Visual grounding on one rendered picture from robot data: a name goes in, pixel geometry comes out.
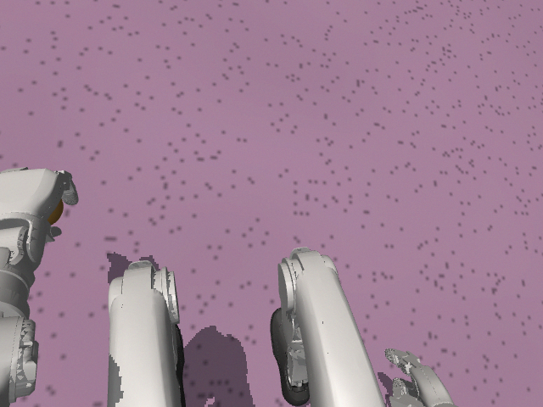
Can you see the right robot foot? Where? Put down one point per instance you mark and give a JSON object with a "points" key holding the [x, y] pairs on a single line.
{"points": [[294, 395]]}

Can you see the right robot hand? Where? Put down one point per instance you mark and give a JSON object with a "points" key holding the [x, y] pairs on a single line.
{"points": [[425, 390]]}

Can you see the left robot arm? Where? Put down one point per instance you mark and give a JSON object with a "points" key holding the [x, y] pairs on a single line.
{"points": [[22, 241]]}

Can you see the ball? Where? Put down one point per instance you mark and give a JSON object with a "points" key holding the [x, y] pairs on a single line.
{"points": [[57, 213]]}

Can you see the left robot hand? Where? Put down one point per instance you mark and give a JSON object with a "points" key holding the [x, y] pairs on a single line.
{"points": [[36, 192]]}

